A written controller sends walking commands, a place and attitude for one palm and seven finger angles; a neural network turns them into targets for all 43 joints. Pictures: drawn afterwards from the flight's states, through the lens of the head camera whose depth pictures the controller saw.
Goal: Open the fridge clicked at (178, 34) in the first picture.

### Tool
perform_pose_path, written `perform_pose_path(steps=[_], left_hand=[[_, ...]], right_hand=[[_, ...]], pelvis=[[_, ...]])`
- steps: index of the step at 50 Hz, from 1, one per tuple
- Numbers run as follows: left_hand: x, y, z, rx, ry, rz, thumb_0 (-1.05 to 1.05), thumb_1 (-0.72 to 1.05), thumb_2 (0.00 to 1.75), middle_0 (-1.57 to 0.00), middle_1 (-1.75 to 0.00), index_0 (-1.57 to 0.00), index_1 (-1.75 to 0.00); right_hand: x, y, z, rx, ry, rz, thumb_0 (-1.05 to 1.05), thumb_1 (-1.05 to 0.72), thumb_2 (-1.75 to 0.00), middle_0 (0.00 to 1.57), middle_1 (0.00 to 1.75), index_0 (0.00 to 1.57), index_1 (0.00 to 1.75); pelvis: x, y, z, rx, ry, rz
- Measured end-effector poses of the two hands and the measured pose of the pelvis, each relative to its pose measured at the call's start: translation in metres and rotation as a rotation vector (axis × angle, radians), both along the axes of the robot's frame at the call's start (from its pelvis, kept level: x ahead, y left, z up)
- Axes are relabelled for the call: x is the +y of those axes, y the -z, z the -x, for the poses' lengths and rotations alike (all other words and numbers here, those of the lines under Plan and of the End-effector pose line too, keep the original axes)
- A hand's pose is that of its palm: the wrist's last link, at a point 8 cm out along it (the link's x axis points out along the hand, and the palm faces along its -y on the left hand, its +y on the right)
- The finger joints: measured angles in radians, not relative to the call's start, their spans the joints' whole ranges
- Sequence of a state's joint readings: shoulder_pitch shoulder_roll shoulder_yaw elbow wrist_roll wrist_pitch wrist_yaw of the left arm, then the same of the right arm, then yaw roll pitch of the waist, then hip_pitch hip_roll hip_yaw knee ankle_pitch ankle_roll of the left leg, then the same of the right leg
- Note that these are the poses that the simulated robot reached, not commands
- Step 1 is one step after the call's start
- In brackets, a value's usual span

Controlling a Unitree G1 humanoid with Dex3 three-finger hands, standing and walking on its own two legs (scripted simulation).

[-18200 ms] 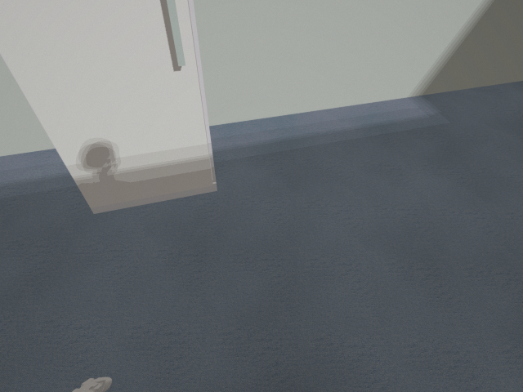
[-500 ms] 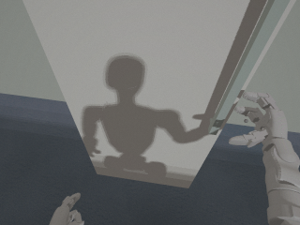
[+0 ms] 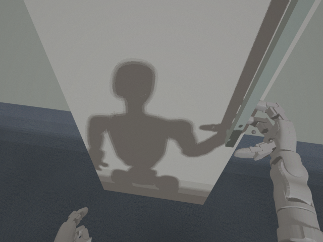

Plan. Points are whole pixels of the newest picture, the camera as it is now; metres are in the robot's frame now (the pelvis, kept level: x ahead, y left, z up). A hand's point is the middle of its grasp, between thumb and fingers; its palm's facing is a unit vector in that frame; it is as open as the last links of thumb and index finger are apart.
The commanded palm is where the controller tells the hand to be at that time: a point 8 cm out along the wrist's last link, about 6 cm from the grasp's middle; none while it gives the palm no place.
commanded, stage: feel for the door with the fingertips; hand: right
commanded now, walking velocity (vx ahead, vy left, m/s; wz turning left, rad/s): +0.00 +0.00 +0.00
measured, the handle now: (255, 82) +0.44 -0.18 +0.21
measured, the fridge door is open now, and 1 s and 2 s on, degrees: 0 0 0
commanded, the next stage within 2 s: slide the fingers in behind the handle in 0.68 s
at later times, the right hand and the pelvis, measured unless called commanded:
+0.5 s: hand (252, 124) +0.39 -0.19 +0.12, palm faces +0.10 +0.99 +0.00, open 14.0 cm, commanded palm +0.36 -0.24 +0.12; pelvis +0.00 +0.00 +0.00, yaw +0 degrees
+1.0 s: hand (252, 123) +0.39 -0.19 +0.12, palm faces +0.08 +1.00 +0.00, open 14.0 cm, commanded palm +0.35 -0.24 +0.12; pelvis +0.00 +0.00 +0.00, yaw +0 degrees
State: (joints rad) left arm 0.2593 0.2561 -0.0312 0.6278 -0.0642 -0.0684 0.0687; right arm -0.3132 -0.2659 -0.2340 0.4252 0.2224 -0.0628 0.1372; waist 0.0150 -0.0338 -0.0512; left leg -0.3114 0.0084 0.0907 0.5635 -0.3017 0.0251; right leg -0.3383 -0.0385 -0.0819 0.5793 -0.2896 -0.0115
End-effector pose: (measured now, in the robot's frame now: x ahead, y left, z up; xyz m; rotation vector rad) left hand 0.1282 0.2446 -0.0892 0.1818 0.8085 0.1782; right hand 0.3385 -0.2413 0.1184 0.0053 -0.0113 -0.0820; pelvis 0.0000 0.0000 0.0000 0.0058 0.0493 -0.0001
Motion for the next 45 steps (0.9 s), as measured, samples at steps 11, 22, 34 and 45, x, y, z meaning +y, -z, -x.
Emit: perform_pose_path(steps=[11,22,34,45], left_hand=[[0.001,0.001,0.0,0.02,0.009,-0.002,0.01,0.9,0.9,-0.2,-0.3,-0.2,-0.3],[0.008,0.006,0.016,0.069,-0.023,-0.006,0.01,0.9,0.9,-0.2,-0.3,-0.2,-0.3],[0.011,0.012,0.03,0.122,-0.043,-0.015,0.01,0.9,0.9,-0.2,-0.3,-0.2,-0.3],[0.004,0.01,0.027,0.104,-0.033,-0.007,0.01,0.9,0.9,-0.2,-0.3,-0.2,-0.3]], right_hand=[[-0.002,-0.003,-0.006,0.005,0.015,0.015,-0.01,0.5,-0.3,0.3,1.2,0.3,1.2],[0.002,-0.003,-0.023,0.01,0.008,-0.004,-0.01,0.5,-0.3,0.3,1.2,0.3,1.2],[-0.003,-0.003,-0.029,0.0,0.005,0.014,-0.01,0.5,-0.3,0.31,1.21,0.31,1.2],[-0.003,-0.003,-0.028,-0.005,0.002,0.005,-0.01,0.5,-0.3,0.31,1.21,0.31,1.2]], pelvis=[[0.004,0.0,0.002,-0.007,0.008,-0.002],[0.005,0.0,0.001,0.01,-0.002,0.001],[0.002,0.001,0.001,0.017,0.0,-0.003],[-0.001,0.001,0.003,0.017,0.0,-0.005]])
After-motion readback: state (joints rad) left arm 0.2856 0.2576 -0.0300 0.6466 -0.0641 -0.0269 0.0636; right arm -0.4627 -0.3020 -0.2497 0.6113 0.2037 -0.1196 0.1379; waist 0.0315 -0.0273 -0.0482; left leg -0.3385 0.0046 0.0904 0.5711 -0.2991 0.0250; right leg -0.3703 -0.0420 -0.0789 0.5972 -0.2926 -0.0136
